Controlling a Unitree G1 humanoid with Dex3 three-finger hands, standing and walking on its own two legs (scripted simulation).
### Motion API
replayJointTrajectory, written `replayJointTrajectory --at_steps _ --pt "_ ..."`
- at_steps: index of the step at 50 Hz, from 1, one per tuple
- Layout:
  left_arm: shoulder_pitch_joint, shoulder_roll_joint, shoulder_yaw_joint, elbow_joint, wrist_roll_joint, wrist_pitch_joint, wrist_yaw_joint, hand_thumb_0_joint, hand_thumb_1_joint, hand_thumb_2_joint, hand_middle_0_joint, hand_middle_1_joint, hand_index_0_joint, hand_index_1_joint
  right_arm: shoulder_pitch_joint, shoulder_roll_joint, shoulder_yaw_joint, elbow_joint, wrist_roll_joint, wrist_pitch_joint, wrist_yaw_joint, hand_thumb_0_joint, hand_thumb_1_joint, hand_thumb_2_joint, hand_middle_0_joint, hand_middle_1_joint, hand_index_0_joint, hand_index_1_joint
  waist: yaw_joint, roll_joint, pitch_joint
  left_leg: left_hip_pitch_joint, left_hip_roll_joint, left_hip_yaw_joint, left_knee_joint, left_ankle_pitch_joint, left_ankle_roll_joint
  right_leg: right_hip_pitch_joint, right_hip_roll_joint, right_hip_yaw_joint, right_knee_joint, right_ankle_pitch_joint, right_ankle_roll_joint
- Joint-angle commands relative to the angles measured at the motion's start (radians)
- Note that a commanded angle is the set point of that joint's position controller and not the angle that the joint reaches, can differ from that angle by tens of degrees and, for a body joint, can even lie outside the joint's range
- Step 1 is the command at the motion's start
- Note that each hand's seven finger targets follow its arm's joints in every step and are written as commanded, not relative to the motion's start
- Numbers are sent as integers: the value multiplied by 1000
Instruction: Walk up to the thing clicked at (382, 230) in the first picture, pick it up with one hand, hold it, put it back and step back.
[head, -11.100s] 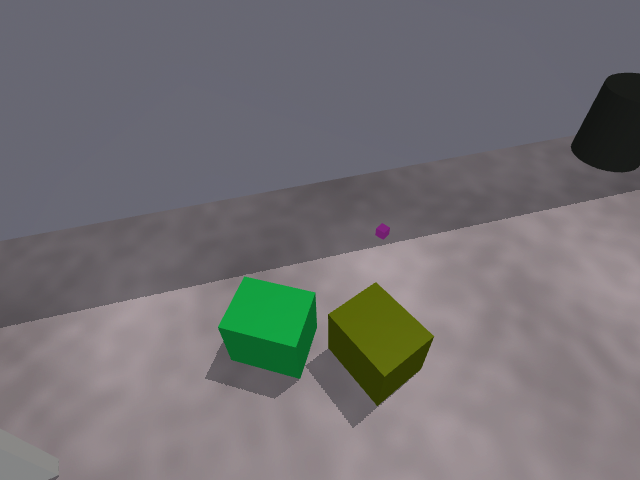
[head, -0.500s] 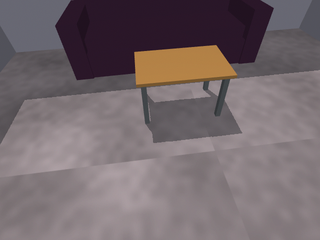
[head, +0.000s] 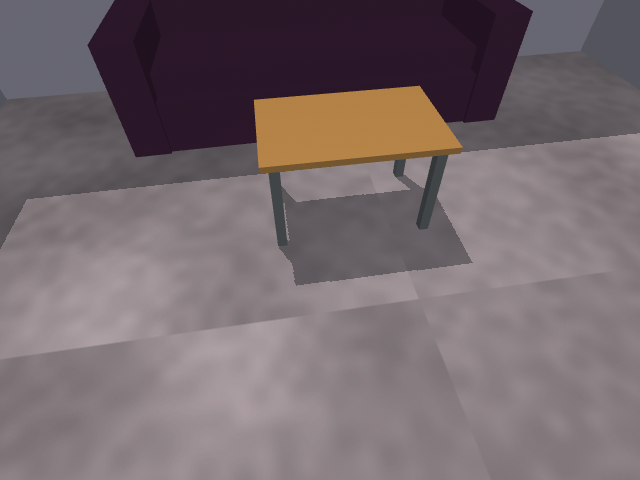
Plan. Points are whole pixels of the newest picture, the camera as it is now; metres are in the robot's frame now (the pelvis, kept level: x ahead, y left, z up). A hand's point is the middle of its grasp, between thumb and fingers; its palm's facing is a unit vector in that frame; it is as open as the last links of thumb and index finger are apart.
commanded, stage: walk up
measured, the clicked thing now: out of the picture -0.91 +1.16 -0.76
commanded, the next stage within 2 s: stand in 0.02 s
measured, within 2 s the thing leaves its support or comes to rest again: neither
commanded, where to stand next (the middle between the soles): +0.05 +0.00 m, yaw -1 degrees
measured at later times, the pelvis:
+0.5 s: pelvis +0.01 +0.00 +0.00, yaw -1 degrees
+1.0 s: pelvis +0.02 -0.01 +0.00, yaw -1 degrees
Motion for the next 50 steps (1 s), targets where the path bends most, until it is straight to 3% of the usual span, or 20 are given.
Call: replayJointTrajectory --at_steps 1,2,5,7,9,14,18,24,40,50 --pt "-36 214 33 -61 6 -20 12 0 900 900 -200 -300 -200 -300 -48 -220 -36 -64 -2 -19 -14 0 -900 -900 200 300 200 300 2 3 -119 81 130 -103 -43 149 12 -4 -126 103 -44 99 -30" --pt "-32 207 31 -60 5 -22 13 0 900 900 -200 -300 -200 -300 -47 -224 -37 -63 -1 -19 -13 0 -900 -900 200 300 200 300 2 6 -117 82 130 -106 -39 160 11 -5 -124 102 -48 107 -27" --pt "-32 212 29 -60 5 -22 14 0 900 900 -200 -300 -200 -300 -50 -219 -37 -63 -3 -13 -13 0 -900 -900 200 300 200 300 -1 -5 -88 68 125 -105 -52 94 12 -25 -121 100 -59 53 -25" --pt "-28 207 26 -57 5 -21 12 0 900 900 -200 -300 -200 -300 -49 -218 -36 -62 -2 -11 -11 0 -900 -900 200 300 200 300 -5 -7 -53 50 119 -109 -75 -1 10 -54 -116 99 -66 -6 -23" --pt "-22 210 26 -57 6 -20 12 0 900 900 -200 -300 -200 -300 -45 -222 -38 -65 -2 -10 -10 0 -900 -900 200 300 200 300 -6 -10 -58 55 119 -108 -75 -20 13 -56 -118 102 -66 -14 -27" --pt "-8 215 26 -64 6 -25 15 0 900 900 -200 -300 -200 -300 -54 -218 -38 -70 -4 -15 -7 0 -900 -900 200 300 200 300 2 -3 -89 82 123 -103 -60 87 15 -41 -121 104 -57 40 -26" --pt "5 217 25 -65 7 -27 16 0 900 900 -200 -300 -200 -300 -56 -217 -37 -71 1 -12 -6 0 -900 -900 200 300 200 300 1 -9 -86 90 116 -102 -58 55 15 -41 -124 106 -63 39 -25" --pt "14 219 26 -70 5 -26 17 0 900 900 -200 -300 -200 -300 -53 -223 -38 -70 -1 -16 -11 0 -900 -900 200 300 200 300 5 4 -120 124 127 -93 -39 186 17 -12 -125 99 -42 139 -24" --pt "15 222 28 -75 4 -22 17 0 900 900 -200 -300 -200 -300 -42 -218 -33 -70 1 -11 -11 0 -900 -900 200 300 200 300 5 -17 -63 97 120 -91 -62 96 11 -26 -122 105 -66 69 -27" --pt "15 224 30 -84 2 -22 18 0 900 900 -200 -300 -200 -300 -40 -221 -31 -72 -1 -14 -12 0 -900 -900 200 300 200 300 7 2 -100 124 129 -86 -46 175 11 4 -125 107 -52 149 -31"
